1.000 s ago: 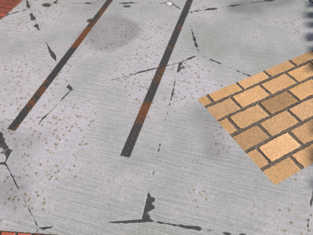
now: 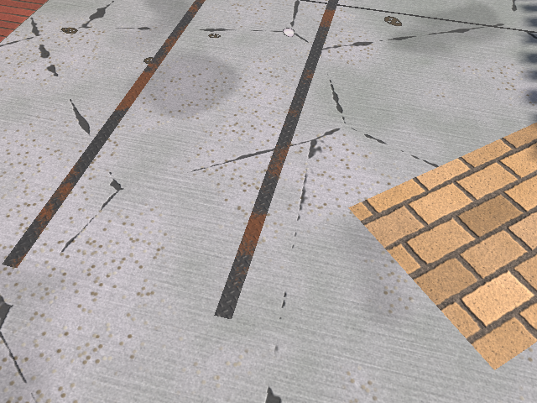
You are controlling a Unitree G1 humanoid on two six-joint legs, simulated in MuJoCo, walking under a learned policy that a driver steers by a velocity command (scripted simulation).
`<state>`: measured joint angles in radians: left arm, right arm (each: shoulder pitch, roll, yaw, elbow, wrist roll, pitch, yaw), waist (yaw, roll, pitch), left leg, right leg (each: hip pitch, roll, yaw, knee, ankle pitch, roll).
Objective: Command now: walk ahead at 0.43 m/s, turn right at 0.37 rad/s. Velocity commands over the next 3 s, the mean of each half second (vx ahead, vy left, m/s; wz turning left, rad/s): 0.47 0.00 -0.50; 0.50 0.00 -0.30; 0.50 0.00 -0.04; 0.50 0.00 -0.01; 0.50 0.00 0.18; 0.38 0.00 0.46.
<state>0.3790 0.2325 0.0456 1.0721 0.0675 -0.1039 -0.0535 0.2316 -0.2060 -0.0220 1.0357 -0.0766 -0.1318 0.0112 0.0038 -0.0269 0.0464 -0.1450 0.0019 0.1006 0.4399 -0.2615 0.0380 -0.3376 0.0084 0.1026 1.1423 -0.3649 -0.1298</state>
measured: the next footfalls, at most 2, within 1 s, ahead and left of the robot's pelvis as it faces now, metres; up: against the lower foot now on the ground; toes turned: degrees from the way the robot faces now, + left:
right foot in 0.38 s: +0.28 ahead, -0.14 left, +0.00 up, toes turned -12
left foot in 0.74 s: +0.64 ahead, -0.01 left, -0.11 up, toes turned -23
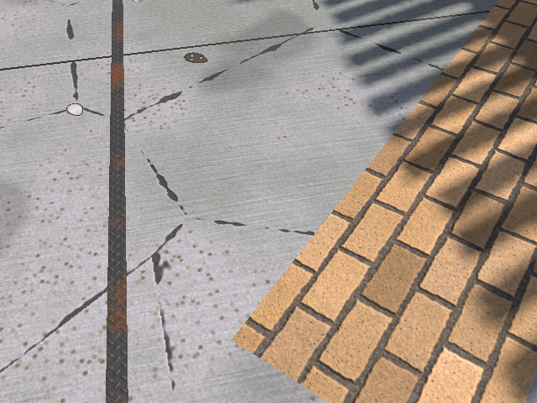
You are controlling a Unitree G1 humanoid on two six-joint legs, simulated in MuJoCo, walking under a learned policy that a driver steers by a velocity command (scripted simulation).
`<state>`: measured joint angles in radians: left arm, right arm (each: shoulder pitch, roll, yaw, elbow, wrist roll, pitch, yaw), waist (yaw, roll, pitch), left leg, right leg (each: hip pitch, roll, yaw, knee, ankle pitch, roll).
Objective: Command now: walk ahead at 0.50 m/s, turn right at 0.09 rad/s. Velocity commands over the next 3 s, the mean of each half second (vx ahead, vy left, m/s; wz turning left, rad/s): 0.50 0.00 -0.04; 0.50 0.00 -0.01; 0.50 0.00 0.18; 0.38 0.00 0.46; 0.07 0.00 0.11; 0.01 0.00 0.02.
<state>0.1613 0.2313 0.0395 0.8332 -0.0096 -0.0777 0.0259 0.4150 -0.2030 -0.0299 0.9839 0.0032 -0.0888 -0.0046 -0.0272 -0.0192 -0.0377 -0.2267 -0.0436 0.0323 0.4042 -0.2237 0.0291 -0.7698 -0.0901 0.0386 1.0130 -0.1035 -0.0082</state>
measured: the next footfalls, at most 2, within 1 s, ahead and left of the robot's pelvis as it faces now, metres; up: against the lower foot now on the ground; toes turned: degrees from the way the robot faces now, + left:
right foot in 0.16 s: +0.25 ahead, -0.15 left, +0.00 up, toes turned -2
left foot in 0.72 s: +0.56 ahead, +0.07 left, +0.00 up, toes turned +2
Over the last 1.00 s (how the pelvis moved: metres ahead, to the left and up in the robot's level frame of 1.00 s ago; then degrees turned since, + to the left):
0.56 -0.10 -0.11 -24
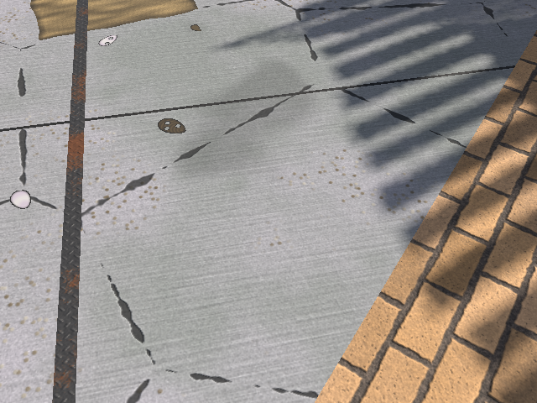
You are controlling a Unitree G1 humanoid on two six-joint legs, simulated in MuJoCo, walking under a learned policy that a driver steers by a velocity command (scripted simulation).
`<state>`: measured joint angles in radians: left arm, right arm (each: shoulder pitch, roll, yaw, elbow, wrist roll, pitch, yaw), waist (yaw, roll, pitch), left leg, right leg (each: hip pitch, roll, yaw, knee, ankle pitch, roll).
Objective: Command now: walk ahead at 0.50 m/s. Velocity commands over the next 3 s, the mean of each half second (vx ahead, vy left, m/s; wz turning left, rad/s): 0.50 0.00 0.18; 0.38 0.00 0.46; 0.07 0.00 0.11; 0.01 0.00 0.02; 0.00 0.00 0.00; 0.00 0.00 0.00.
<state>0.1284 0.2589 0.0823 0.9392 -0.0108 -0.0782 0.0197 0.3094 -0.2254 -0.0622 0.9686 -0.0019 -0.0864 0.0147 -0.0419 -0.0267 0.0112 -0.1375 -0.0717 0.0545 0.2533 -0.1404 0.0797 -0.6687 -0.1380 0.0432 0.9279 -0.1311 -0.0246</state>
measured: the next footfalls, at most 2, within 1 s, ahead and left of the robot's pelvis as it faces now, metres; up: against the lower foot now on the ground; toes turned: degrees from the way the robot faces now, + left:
right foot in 0.28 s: +0.33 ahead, -0.16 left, +0.00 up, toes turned -1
left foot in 0.82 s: +0.58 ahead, +0.13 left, +0.00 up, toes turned +23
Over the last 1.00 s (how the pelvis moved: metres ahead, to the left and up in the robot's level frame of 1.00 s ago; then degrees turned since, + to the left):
0.53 -0.01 0.01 0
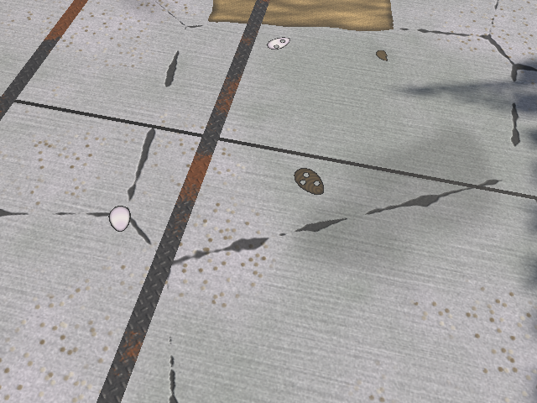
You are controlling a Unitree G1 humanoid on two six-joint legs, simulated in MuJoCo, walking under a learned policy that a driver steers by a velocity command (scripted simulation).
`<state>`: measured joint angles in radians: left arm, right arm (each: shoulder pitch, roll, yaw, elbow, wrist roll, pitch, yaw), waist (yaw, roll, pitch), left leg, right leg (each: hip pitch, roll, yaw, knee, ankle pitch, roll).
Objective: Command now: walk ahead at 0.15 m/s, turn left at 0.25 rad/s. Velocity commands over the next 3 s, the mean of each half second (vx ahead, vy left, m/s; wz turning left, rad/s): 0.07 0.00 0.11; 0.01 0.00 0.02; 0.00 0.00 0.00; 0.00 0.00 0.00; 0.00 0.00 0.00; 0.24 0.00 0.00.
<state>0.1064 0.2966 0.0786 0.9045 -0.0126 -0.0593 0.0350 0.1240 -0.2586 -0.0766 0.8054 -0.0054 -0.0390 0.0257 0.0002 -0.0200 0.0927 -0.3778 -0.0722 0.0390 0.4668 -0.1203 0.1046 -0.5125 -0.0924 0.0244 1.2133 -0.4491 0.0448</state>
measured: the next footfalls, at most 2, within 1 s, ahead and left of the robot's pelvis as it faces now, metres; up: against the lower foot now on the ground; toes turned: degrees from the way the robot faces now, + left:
right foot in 0.30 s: +0.15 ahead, -0.18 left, +0.00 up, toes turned +1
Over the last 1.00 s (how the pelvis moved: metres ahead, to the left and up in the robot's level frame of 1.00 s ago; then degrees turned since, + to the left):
0.49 0.03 -0.01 22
